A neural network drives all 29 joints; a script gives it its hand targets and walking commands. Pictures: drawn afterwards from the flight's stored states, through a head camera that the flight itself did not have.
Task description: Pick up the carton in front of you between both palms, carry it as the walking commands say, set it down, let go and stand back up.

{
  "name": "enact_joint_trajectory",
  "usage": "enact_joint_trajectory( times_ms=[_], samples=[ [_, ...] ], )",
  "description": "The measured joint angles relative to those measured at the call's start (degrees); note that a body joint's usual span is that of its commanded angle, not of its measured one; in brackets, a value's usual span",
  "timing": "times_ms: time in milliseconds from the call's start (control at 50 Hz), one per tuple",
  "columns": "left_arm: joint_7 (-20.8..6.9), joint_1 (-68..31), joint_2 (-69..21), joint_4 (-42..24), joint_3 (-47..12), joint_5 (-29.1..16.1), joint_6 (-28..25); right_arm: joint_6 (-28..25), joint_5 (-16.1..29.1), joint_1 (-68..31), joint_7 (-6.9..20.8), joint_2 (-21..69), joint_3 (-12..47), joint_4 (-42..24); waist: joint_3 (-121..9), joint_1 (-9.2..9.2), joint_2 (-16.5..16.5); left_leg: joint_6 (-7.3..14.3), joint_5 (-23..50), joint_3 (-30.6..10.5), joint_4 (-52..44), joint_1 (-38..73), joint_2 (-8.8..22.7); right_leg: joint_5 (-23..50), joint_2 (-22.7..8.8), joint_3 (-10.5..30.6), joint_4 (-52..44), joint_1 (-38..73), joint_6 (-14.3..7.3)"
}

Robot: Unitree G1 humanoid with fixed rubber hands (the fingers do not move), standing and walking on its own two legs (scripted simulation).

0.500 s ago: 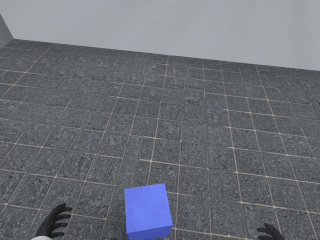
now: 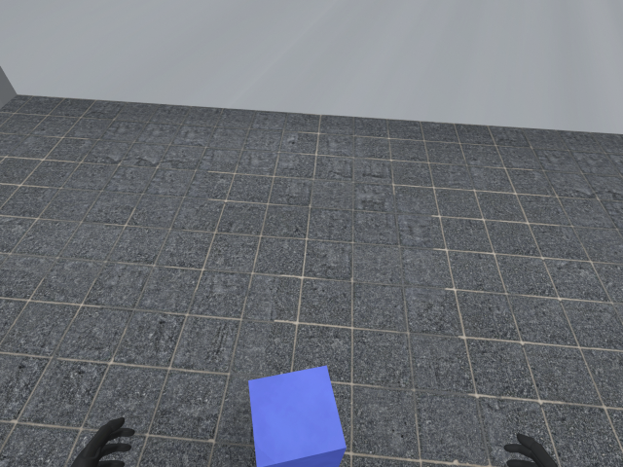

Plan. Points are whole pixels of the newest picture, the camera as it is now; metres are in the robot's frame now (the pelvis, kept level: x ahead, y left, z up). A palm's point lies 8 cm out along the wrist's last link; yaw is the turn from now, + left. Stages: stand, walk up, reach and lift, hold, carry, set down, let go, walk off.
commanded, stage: stand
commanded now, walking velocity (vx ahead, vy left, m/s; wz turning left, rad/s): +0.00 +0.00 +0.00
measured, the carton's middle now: (295, 426) +0.34 +0.04 -0.65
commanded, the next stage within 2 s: none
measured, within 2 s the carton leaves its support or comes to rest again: neither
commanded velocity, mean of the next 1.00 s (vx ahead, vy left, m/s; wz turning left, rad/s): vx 0.00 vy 0.00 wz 0.00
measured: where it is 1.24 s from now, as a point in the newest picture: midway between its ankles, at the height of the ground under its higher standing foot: outside the picture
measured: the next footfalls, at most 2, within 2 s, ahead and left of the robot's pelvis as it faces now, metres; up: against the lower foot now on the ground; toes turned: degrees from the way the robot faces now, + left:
none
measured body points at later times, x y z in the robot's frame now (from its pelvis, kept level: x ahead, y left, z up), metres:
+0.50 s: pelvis -0.03 -0.01 +0.01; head -0.04 +0.00 +0.45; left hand +0.08 +0.30 -0.11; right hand +0.08 -0.32 -0.10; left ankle -0.03 +0.09 -0.74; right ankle -0.05 -0.12 -0.74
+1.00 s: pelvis -0.02 -0.01 +0.01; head -0.02 -0.01 +0.46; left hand +0.09 +0.30 -0.11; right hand +0.08 -0.33 -0.10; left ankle -0.03 +0.09 -0.74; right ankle -0.05 -0.12 -0.74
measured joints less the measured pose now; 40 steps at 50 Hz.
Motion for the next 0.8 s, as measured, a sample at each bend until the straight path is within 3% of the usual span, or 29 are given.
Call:
enact_joint_trajectory(
  times_ms=[800],
  samples=[
    [-0.71, -0.31, 2.08, 9.87, -1.72, -0.66, -1.17, -0.38, 0.87, -0.90, 1.31, -2.27, 1.46, 10.29, 0.55, 0.05, 0.42, -1.03, 4.37, -0.57, -4.11, 0.77, 1.46, 5.10, 1.11, -0.40, -5.21, 1.23, -0.81]
  ],
)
